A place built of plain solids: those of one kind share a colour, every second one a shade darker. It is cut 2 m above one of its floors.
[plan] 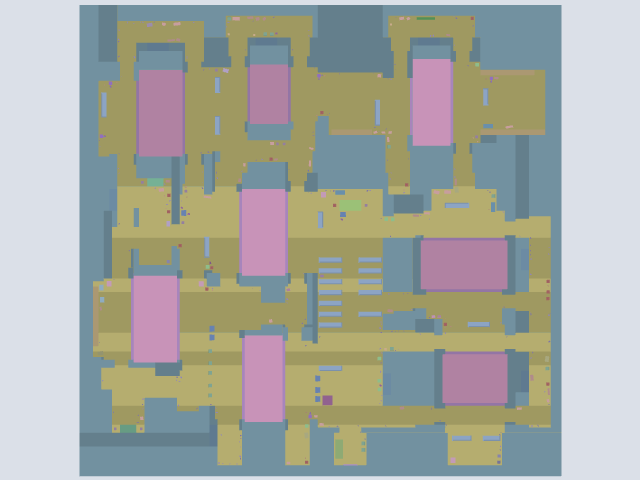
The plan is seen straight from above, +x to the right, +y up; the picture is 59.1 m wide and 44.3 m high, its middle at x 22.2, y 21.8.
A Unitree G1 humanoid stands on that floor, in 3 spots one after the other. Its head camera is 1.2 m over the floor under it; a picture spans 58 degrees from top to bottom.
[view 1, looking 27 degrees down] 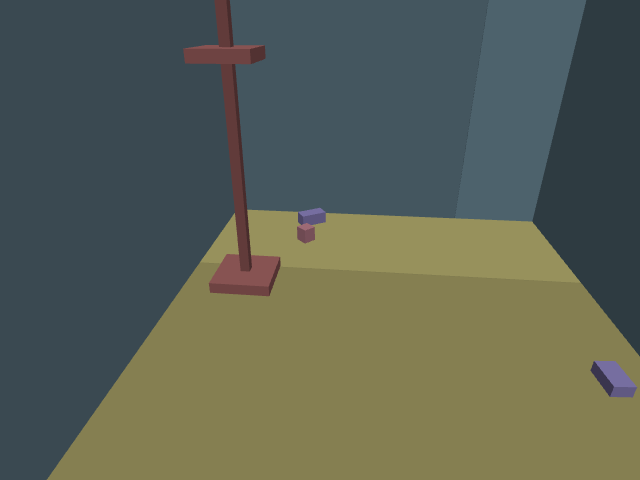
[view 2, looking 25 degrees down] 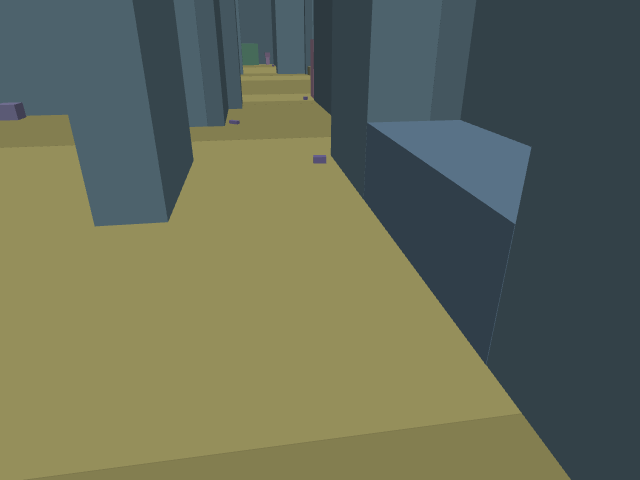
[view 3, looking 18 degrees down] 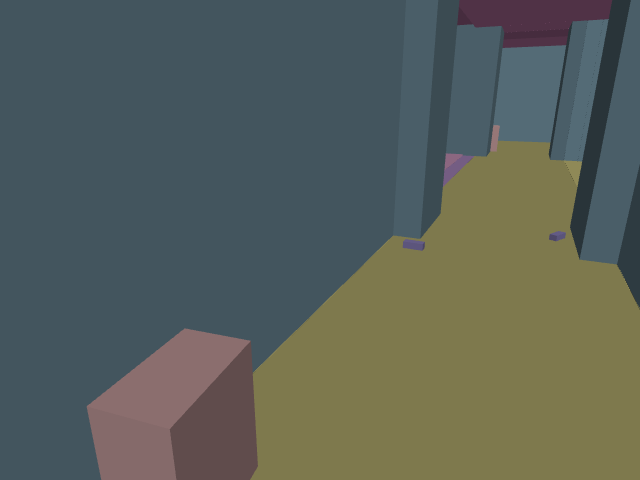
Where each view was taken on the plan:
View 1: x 29.62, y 28.75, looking -84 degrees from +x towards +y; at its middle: floor_strip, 2.64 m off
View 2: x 4.38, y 27.75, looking -99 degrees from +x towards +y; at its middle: floor_strip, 2.84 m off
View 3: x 29.00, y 5.50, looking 25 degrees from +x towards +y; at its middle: wall_rock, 2.49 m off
